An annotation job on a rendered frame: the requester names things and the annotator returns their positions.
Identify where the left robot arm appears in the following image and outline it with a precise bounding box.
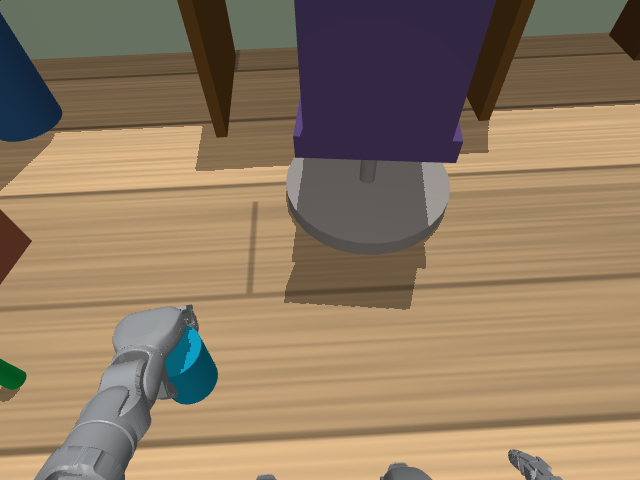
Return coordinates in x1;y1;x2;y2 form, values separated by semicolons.
34;345;165;480

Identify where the office chair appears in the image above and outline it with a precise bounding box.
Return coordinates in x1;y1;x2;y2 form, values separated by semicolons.
286;0;496;255

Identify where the right robot hand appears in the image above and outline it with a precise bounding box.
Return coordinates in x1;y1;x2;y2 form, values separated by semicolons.
508;449;563;480

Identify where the left robot hand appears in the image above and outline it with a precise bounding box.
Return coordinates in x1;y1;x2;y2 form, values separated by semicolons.
112;305;199;400

